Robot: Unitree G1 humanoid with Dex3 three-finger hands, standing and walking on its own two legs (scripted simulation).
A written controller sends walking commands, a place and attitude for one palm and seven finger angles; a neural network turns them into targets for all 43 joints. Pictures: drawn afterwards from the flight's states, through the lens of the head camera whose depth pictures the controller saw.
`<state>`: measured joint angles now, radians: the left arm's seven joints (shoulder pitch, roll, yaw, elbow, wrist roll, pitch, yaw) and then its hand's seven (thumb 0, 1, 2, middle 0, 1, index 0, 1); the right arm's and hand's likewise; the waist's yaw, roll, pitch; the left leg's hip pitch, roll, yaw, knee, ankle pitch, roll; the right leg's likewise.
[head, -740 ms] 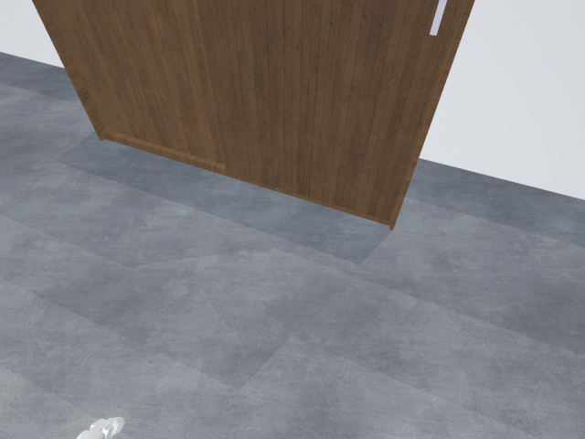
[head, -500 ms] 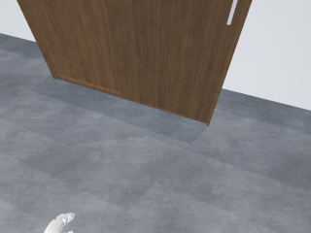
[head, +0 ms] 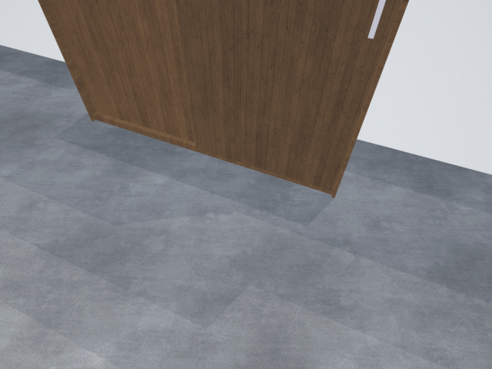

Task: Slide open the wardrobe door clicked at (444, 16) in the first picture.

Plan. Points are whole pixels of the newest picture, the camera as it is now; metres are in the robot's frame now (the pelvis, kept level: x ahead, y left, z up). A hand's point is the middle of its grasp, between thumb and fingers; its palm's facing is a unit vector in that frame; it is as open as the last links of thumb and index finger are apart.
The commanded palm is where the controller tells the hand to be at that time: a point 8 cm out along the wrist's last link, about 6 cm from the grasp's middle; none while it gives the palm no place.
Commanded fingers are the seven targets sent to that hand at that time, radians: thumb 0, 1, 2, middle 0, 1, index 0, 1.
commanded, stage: stand and wait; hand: right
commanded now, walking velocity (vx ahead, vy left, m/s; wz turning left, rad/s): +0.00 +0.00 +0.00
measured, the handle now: (379, 9) +1.10 -0.36 +0.16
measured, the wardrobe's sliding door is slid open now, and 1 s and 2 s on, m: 0.00 0.00 0.00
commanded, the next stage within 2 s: look at it before walking up in 0.08 s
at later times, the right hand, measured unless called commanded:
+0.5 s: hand out of the picture +0.07 -0.24 -0.15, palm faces -0.03 +0.94 -0.33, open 7.4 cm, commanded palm none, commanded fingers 0.00 -0.90 -0.90 0.20 0.30 0.20 0.30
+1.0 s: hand out of the picture +0.05 -0.21 -0.17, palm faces -0.02 +0.96 -0.27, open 7.4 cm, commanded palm none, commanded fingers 0.00 -0.90 -0.90 0.20 0.30 0.20 0.30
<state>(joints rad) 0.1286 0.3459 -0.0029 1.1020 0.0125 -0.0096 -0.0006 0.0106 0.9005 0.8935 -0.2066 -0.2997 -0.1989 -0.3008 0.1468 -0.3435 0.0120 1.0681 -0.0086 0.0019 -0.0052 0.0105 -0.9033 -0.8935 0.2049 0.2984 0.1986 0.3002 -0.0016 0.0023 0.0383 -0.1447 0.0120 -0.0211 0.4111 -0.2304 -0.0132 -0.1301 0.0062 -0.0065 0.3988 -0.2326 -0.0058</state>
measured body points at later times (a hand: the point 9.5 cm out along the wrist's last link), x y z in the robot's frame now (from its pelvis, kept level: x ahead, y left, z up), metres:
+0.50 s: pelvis -0.01 +0.01 +0.00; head +0.00 +0.01 +0.45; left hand +0.07 +0.30 -0.13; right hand +0.07 -0.29 -0.13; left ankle +0.00 +0.13 -0.74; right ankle -0.01 -0.12 -0.74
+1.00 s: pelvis +0.02 +0.01 -0.01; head +0.01 +0.00 +0.44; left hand +0.06 +0.28 -0.15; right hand +0.05 -0.26 -0.15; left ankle +0.00 +0.13 -0.74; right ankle -0.01 -0.12 -0.74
